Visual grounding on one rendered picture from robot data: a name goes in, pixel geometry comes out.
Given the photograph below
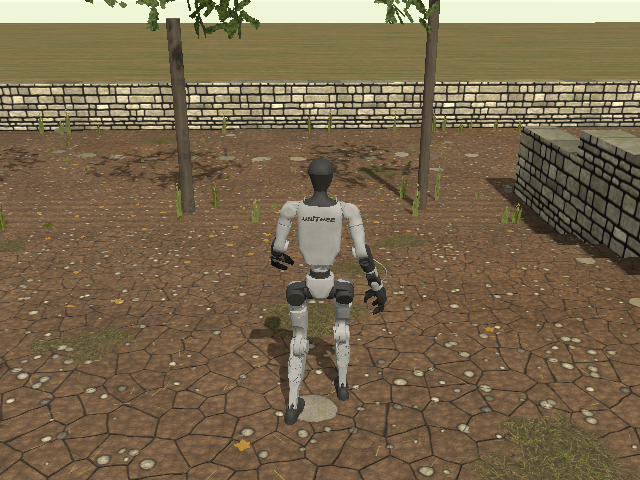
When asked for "robot torso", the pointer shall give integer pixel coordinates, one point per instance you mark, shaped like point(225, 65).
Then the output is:
point(319, 240)

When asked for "left robot forearm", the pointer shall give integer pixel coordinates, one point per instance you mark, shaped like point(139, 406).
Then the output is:
point(275, 256)

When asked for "robot left hand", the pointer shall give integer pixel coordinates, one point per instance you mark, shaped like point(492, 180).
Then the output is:
point(285, 259)

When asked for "right robot upper arm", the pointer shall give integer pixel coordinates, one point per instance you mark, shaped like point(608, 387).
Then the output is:
point(352, 213)

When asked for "right robot thigh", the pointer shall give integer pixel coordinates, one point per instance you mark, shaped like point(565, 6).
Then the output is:
point(343, 297)

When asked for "robot right hand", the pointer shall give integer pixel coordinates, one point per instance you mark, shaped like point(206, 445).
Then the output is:
point(381, 299)

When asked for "left robot upper arm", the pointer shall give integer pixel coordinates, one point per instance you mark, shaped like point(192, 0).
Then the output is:
point(288, 211)

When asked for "right robot forearm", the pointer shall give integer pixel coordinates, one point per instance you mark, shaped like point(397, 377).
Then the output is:
point(370, 271)

